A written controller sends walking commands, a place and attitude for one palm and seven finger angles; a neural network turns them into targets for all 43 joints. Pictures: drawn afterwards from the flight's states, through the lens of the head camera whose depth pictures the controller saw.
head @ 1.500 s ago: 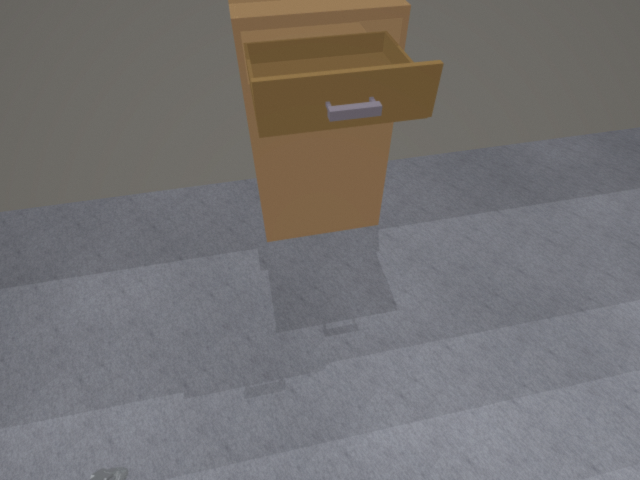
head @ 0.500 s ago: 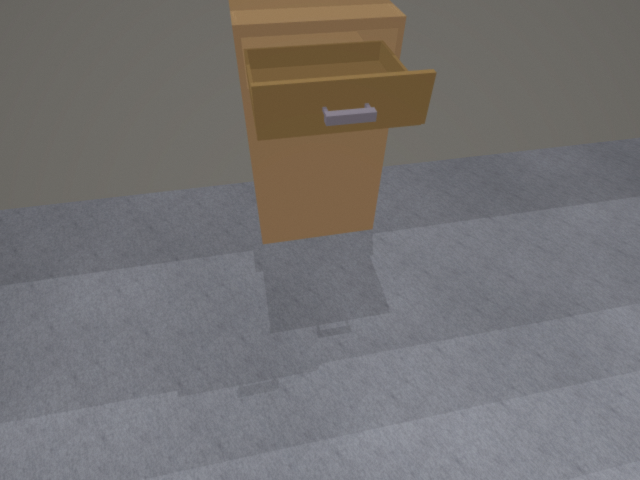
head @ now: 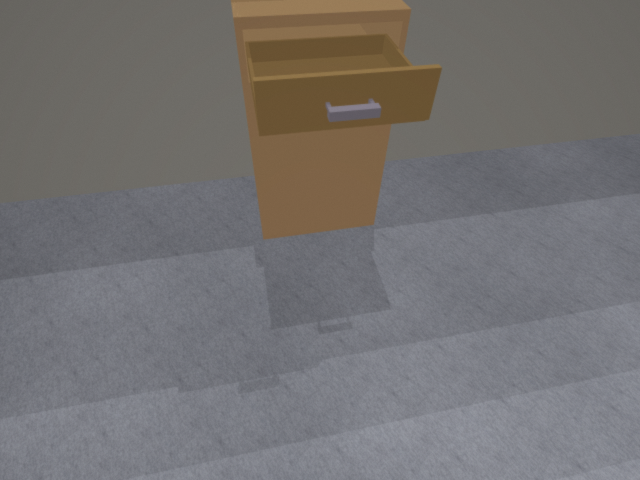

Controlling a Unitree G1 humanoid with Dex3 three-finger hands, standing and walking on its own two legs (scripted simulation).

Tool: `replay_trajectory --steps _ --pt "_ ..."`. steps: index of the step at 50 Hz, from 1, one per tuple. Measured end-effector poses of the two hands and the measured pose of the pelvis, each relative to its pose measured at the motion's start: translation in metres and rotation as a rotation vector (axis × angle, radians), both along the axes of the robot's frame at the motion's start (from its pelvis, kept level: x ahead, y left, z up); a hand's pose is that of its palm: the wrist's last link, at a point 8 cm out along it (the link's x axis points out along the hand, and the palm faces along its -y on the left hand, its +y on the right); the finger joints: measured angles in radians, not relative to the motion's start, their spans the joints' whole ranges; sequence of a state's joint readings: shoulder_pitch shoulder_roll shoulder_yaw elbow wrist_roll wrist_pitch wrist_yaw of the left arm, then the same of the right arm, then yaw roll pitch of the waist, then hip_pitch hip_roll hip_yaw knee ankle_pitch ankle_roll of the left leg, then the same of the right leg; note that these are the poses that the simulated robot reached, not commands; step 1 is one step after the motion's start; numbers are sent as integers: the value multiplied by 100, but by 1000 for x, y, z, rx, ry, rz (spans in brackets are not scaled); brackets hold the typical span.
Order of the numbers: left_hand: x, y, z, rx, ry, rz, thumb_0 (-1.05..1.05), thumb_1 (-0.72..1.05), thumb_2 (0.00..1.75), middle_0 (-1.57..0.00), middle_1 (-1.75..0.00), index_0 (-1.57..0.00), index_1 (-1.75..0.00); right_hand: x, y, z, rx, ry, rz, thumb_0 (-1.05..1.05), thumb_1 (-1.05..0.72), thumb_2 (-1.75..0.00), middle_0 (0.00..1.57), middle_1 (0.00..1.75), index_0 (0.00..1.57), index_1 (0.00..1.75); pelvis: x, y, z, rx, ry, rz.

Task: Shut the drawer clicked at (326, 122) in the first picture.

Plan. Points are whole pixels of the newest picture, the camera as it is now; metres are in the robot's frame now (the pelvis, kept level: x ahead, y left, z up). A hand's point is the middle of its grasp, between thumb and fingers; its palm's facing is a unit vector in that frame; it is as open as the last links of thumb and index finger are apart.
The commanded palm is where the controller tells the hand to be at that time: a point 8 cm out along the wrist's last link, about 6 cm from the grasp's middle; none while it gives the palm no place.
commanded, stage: walk to a spot facing it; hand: left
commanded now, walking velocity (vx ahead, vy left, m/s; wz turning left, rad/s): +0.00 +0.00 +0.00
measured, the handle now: (351, 108) +0.91 -0.02 +0.00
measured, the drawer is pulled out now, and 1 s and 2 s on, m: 0.30 0.30 0.30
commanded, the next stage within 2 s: none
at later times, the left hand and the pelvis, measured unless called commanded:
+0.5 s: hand out of the picture +0.06 +0.18 -0.18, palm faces -0.15 -0.95 -0.28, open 7.4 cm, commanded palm none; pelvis -0.02 -0.02 -0.03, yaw -11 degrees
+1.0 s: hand out of the picture +0.08 +0.20 -0.17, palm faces -0.30 -0.93 -0.22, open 7.4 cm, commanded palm none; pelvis +0.02 +0.00 -0.01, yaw -26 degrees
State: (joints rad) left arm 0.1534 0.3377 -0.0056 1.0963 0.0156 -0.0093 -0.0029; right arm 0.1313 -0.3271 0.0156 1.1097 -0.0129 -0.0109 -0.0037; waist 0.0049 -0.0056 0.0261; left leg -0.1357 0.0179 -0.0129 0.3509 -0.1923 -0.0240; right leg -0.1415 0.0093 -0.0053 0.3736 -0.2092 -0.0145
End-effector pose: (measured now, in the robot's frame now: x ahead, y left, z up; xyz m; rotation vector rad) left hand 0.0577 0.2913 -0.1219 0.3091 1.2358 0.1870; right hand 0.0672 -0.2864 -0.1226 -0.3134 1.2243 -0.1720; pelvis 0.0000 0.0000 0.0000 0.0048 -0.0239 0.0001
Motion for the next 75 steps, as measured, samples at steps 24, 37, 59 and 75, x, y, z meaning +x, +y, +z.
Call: replay_trajectory --steps 24,37,59,75 --pt "6 -64 -26 -52 25 -121 0 91 90 -20 -30 -20 -30 -61 11 -48 120 -37 -219 1 -91 -90 21 30 21 30 -19 -21 -29 24 -13 -185" --pt "-14 -88 -4 -84 74 -165 0 91 90 -21 -30 -20 -30 -87 -7 -18 109 -47 -316 1 -91 -90 20 30 20 30 -22 -29 -3 39 43 -299" --pt "163 -70 -24 -131 48 -444 1 91 90 -20 -30 -20 -30 -78 62 9 32 -130 -583 1 -91 -90 21 30 20 30 68 1 -2 -10 30 -579" --pt "348 -336 -39 -257 -65 -891 1 91 90 -20 -30 -20 -30 -179 153 -11 281 396 -1053 1 -91 -90 20 30 20 30 147 -100 -28 -18 26 -792"
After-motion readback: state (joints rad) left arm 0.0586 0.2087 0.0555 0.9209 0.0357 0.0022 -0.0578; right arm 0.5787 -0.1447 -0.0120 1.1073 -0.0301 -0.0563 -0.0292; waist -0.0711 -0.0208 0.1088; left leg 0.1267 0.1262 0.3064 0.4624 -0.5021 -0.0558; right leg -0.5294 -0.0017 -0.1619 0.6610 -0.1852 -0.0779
